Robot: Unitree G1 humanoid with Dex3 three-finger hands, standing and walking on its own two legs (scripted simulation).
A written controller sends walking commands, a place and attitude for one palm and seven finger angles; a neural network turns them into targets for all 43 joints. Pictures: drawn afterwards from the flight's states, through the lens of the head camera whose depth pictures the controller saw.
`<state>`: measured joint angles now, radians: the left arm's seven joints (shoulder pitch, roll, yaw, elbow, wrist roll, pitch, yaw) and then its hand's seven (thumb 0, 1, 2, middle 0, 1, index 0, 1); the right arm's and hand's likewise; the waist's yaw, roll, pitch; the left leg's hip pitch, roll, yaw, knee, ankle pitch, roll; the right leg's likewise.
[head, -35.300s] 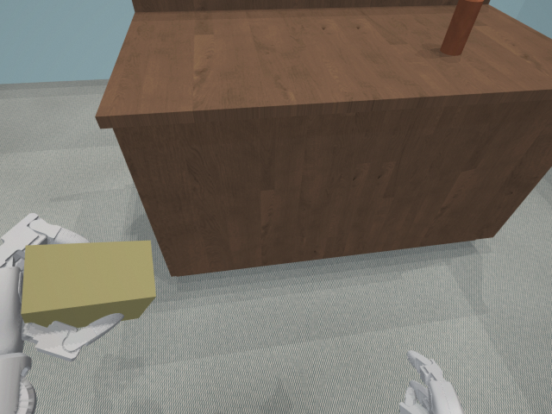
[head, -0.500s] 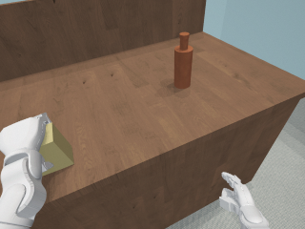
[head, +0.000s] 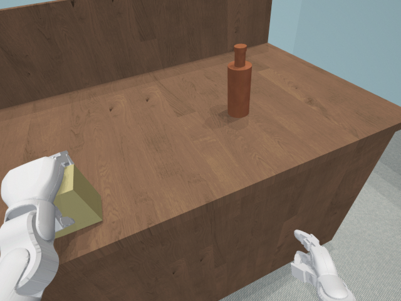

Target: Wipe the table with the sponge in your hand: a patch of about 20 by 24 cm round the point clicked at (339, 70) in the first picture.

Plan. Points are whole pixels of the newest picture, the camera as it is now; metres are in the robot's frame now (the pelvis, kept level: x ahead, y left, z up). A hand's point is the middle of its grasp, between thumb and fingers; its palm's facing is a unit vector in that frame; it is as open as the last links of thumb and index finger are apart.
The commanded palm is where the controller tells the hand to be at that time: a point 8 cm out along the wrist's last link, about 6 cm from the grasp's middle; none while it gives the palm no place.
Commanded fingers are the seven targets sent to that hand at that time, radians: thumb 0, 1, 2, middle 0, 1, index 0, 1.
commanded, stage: lift the sponge slowly off the table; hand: left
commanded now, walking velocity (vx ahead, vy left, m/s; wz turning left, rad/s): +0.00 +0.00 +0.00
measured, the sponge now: (67, 208) +0.23 +0.31 +0.10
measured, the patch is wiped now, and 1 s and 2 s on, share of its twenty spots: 1.00 1.00 1.00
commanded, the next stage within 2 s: bring the sponge back beside the body in 1.68 s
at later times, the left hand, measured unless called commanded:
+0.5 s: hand (54, 190) +0.23 +0.31 +0.16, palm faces +0.14 -0.07 -0.99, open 10.4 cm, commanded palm +0.19 +0.30 +0.23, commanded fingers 0.00 0.10 1.30 -1.20 -1.60 -1.20 -1.60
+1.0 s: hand (41, 175) +0.23 +0.31 +0.19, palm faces +0.17 -0.05 -0.98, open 10.4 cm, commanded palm +0.19 +0.31 +0.27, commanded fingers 0.00 0.10 1.30 -1.20 -1.60 -1.20 -1.60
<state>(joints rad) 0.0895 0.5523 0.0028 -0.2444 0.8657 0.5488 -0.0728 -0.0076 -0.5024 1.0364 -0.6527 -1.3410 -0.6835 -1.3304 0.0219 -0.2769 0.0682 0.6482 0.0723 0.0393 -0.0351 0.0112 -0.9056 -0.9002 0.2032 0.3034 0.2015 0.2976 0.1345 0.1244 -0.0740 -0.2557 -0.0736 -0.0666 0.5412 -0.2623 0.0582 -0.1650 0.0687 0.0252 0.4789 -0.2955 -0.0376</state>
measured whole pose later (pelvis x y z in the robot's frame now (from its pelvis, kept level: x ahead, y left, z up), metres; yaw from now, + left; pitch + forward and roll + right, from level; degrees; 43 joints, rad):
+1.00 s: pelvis -0.03 -0.02 +0.00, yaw +0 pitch -4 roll -1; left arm -0.17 0.65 0.03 -0.05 0.82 0.53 -0.17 -0.01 -0.52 1.04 -0.68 -1.31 -0.71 -1.30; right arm -0.01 -0.28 0.07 0.68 0.08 0.02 -0.08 0.01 -0.90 -0.90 0.20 0.30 0.20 0.30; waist 0.13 0.13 -0.04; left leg -0.23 -0.05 -0.08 0.50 -0.21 0.02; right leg -0.15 0.09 0.01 0.46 -0.25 -0.07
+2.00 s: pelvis -0.03 -0.01 +0.00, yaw +0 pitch -4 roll -1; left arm -0.20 0.65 0.02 -0.26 0.76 0.65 -0.18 -0.01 -0.53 1.04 -0.69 -1.31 -0.72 -1.30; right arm -0.05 -0.28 0.09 0.64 0.10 0.04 -0.09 0.01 -0.90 -0.90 0.20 0.30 0.20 0.30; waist 0.17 0.13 -0.04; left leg -0.22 -0.07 -0.07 0.48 -0.19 0.04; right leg -0.15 0.07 0.02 0.45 -0.24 -0.05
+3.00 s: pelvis -0.05 -0.02 +0.00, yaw -1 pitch -6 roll -1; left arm 0.08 0.59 0.07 -0.60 0.66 0.64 -0.08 -0.01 -0.53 1.04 -0.69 -1.31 -0.72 -1.29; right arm -0.06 -0.25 0.10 0.61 0.09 0.04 -0.09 0.01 -0.90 -0.90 0.20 0.30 0.20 0.30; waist 0.18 0.14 -0.05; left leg -0.20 -0.04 -0.05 0.50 -0.19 0.02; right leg -0.13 0.10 0.04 0.47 -0.23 -0.06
